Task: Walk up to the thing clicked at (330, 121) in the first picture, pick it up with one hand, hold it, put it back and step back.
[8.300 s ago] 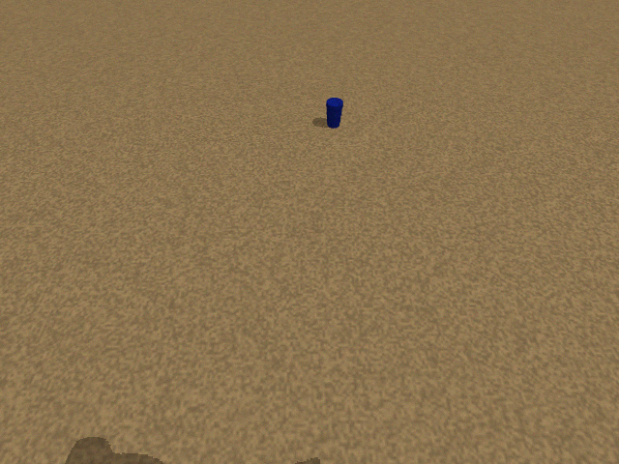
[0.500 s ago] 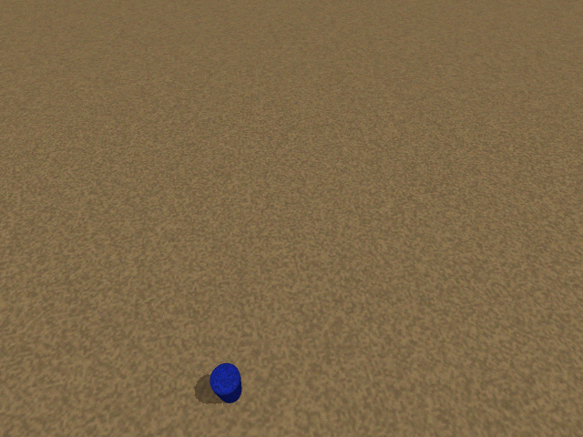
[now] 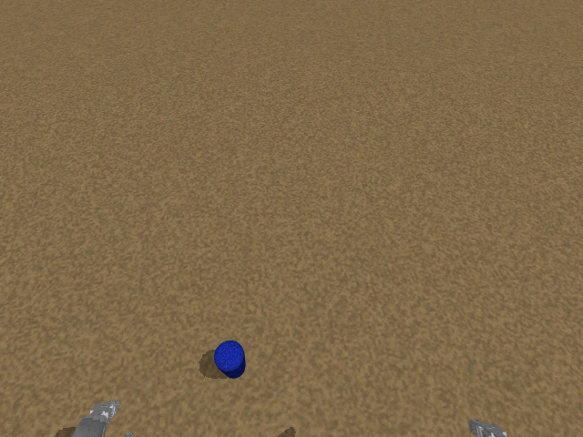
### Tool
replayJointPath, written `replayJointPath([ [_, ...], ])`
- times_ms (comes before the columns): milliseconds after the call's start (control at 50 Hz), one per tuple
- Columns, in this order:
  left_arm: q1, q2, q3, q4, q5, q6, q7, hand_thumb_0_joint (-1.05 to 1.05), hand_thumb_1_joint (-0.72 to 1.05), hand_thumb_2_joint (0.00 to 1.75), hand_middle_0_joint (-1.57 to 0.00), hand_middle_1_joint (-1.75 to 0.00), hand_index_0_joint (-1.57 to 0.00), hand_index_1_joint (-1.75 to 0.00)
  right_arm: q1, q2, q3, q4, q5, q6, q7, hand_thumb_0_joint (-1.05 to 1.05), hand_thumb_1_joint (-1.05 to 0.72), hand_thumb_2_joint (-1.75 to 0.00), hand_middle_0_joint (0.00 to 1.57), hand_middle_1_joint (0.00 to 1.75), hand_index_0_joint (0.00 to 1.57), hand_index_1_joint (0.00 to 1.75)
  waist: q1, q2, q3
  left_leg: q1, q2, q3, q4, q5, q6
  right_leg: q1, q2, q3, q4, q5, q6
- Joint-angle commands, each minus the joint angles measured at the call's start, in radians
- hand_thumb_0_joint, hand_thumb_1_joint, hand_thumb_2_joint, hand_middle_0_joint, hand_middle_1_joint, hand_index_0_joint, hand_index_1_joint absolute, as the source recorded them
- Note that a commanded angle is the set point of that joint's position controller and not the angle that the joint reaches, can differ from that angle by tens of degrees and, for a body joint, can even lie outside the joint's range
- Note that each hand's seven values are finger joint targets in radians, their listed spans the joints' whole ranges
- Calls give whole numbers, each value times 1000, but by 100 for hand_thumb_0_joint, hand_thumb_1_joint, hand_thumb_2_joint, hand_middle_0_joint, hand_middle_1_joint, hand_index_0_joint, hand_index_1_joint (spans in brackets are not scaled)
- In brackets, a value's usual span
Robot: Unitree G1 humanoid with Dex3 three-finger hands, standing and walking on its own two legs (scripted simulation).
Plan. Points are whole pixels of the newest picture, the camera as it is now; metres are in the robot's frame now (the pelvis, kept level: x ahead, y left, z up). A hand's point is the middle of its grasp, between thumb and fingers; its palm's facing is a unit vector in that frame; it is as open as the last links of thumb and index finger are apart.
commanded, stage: go down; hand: left
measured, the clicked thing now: (232, 361) +0.39 +0.19 -0.71
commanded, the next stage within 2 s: none
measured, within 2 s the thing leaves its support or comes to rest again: neither
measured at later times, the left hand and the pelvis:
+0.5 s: hand (124, 435) +0.15 +0.27 -0.18, palm faces +0.02 -0.94 -0.33, open 16.6 cm; pelvis -0.01 +0.02 -0.05, yaw +0 degrees
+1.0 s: hand (124, 418) +0.18 +0.30 -0.24, palm faces +0.08 -0.96 -0.27, open 17.3 cm; pelvis -0.03 +0.01 -0.13, yaw +1 degrees
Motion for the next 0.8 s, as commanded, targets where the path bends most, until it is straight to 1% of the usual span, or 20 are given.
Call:
replayJointPath([
  [0,-36,274,156,-26,67,-23,-17,0,26,26,-4,-9,-4,-8,93,-117,-69,-166,-14,-36,-14,0,-93,-91,20,30,20,30,24,-11,-231,-89,-57,1,92,138,35,-24,6,28,72,151,-18],
  [20,11,233,147,-43,70,-15,-27,0,20,25,-4,-10,-4,-9,98,-114,-73,-197,-16,-38,-10,0,-93,-91,20,30,20,30,29,-7,-258,-102,-61,4,115,152,32,-18,9,29,96,162,-19],
  [60,7,260,178,-122,79,4,-24,0,8,19,-5,-8,-6,-7,90,-110,-78,-241,-12,-44,-13,0,-91,-90,20,30,20,30,40,26,-293,-111,-69,2,122,174,29,-9,10,32,107,185,-18],
  [100,8,216,157,-173,79,38,-27,0,-3,16,-7,-8,-7,-7,89,-105,-81,-274,-9,-45,-11,0,-89,-90,20,30,20,30,21,37,-273,-109,-62,-6,130,182,26,-53,18,23,118,178,-22],
  [140,-25,231,174,-207,78,63,-28,0,-14,14,-7,-8,-7,-8,72,-104,-82,-304,-10,-49,-11,0,-86,-89,20,30,20,30,8,6,-242,-141,-51,-18,160,156,25,-117,27,14,141,135,-22],
  [180,-18,235,188,-280,74,69,-30,0,-27,12,-8,-9,-7,-9,73,-98,-83,-330,-14,-60,-9,0,-84,-88,20,30,20,30,7,15,-281,-168,-49,-17,209,143,26,-140,26,13,183,119,-21],
  [200,8,209,179,-288,69,74,-36,0,-33,12,-8,-9,-7,-10,73,-92,-81,-341,-15,-66,-8,0,-84,-88,20,30,20,30,6,15,-279,-185,-44,-22,228,136,24,-165,29,8,211,104,-22],
  [300,20,195,179,-424,58,82,-50,0,-47,10,-9,-10,-8,-11,83,-93,-87,-377,-19,-93,-14,0,-81,-87,20,30,20,30,-16,23,-289,-265,-33,-36,324,91,22,-278,29,7,305,57,-20],
  [320,43,202,187,-458,58,85,-52,0,-49,10,-10,-10,-8,-11,84,-92,-90,-389,-19,-100,-14,0,-81,-88,20,30,20,30,-8,33,-310,-276,-30,-40,339,84,20,-295,30,6,324,46,-20],
  [380,121,202,196,-512,56,103,-57,0,-51,9,-10,-10,-8,-11,85,-91,-89,-408,-18,-112,-18,0,-81,-87,20,30,20,30,-6,53,-317,-315,-23,-51,363,59,17,-331,30,1,366,12,-23],
  [400,101,217,200,-597,54,107,-59,0,-50,9,-10,-10,-8,-11,65,-91,-90,-433,-18,-116,-21,0,-80,-87,20,30,20,30,0,71,-328,-322,-23,-54,374,42,16,-351,29,3,372,-5,-22],
  [440,156,200,196,-587,52,136,-60,0,-55,8,-10,-10,-9,-11,74,-92,-84,-430,-14,-124,-26,0,-81,-87,20,30,20,30,-18,49,-305,-345,-17,-64,387,24,18,-376,32,0,389,-20,-20],
  [480,179,215,214,-665,47,155,-59,0,-57,7,-10,-9,-8,-10,61,-88,-81,-450,-16,-132,-33,0,-80,-87,20,30,20,30,-9,67,-336,-358,-19,-66,414,27,17,-392,29,4,410,-20,-20],
  [500,190,200,204,-668,47,166,-60,0,-55,8,-10,-9,-8,-11,57,-86,-80,-459,-16,-137,-35,0,-80,-87,20,30,20,30,-16,56,-320,-371,-16,-72,420,15,17,-410,31,-1,420,-33,-19],
  [620,265,195,214,-754,35,210,-69,0,-56,8,-10,-9,-9,-10,64,-76,-72,-477,-25,-162,-52,0,-81,-87,20,30,20,30,-29,63,-355,-434,-19,-71,500,47,22,-440,24,4,481,1,-18],
  [700,269,206,229,-850,22,210,-81,0,-55,6,-10,-8,-8,-9,52,-71,-71,-506,-30,-178,-55,0,-80,-87,20,30,20,30,-22,98,-352,-470,-14,-92,515,-54,19,-519,25,2,514,-92,-16],
  [720,252,203,222,-821,22,211,-83,0,-56,6,-10,-8,-9,-9,59,-69,-68,-495,-30,-182,-56,0,-81,-87,20,30,20,30,-41,81,-342,-490,-12,-95,524,-79,21,-536,28,1,523,-107,-15],
  [740,216,228,249,-853,21,203,-81,0,-58,6,-10,-8,-9,-9,54,-73,-68,-511,-30,-189,-58,0,-81,-87,20,30,20,30,-34,87,-358,-500,-13,-91,542,-70,23,-541,24,6,535,-98,-17],
  [760,234,208,238,-785,18,199,-85,0,-57,6,-10,-9,-9,-9,63,-69,-64,-490,-32,-191,-61,0,-81,-88,20,30,20,30,-48,72,-338,-530,-15,-87,564,-69,24,-560,25,5,547,-95,-15],
  [780,153,245,269,-825,12,176,-90,0,-56,6,-10,-8,-9,-9,42,-78,-66,-513,-31,-200,-60,0,-83,-88,20,30,20,30,-49,64,-348,-558,-13,-92,589,-66,27,-589,25,5,573,-98,-17],
])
